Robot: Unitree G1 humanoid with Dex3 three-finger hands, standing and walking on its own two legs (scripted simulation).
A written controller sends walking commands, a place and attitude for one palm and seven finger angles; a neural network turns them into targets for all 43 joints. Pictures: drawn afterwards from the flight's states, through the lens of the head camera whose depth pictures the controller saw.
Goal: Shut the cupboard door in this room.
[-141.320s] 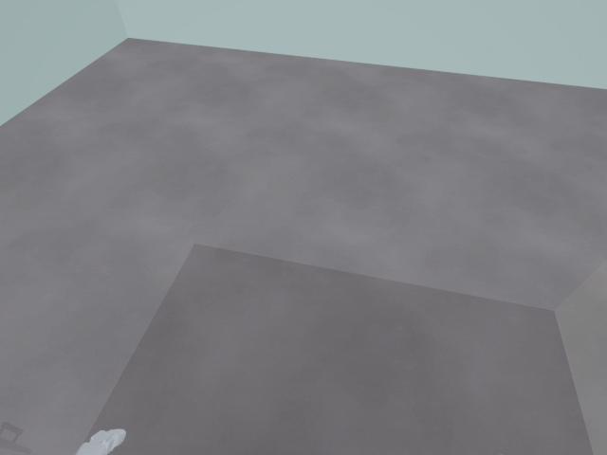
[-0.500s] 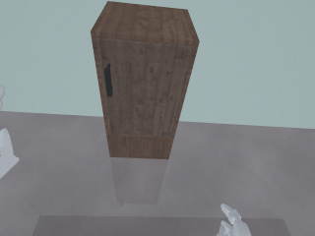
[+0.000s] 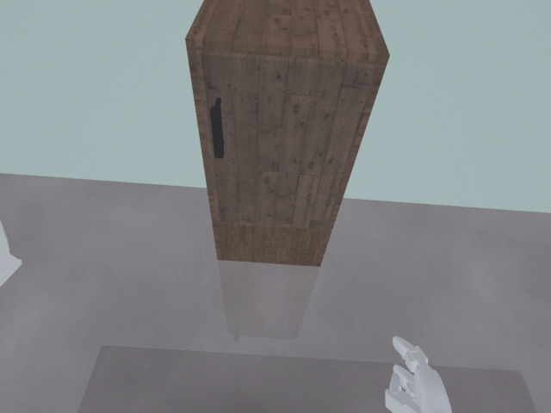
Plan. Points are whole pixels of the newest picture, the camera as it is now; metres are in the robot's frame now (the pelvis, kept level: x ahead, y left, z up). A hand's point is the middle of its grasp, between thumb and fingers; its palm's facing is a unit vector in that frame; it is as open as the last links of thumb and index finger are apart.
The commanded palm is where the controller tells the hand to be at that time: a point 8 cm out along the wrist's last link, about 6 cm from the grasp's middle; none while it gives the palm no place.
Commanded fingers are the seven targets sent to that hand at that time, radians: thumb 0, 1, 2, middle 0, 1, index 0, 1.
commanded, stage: stop stepping back and stand still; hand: left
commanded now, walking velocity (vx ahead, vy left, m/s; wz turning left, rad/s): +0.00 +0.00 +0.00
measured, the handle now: (218, 128) +0.73 +0.16 -0.04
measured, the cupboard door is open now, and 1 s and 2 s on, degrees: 0 0 0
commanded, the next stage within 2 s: let the arm hang, fingers relaxed in 0.44 s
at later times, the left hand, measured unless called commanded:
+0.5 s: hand (6, 248) +0.23 +0.28 +0.19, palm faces +0.40 -0.79 -0.46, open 7.4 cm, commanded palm +0.17 +0.32 +0.19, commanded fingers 0.00 0.90 0.90 -0.20 -0.30 -0.20 -0.30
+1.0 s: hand out of the picture -0.06 +0.20 -0.17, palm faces +0.05 -0.99 -0.16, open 7.1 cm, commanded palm none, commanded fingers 0.00 0.90 0.90 -0.20 -0.30 -0.20 -0.30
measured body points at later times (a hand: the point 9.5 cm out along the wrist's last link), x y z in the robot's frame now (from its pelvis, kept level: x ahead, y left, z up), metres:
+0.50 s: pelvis +0.02 +0.02 +0.01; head +0.04 +0.04 +0.46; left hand +0.21 +0.32 +0.21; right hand +0.20 -0.21 -0.06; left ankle +0.04 +0.12 -0.73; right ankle -0.01 -0.10 -0.73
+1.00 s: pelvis -0.02 +0.03 +0.01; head +0.00 +0.05 +0.46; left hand -0.06 +0.25 -0.16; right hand -0.02 -0.22 -0.13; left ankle +0.04 +0.12 -0.73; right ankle -0.01 -0.10 -0.73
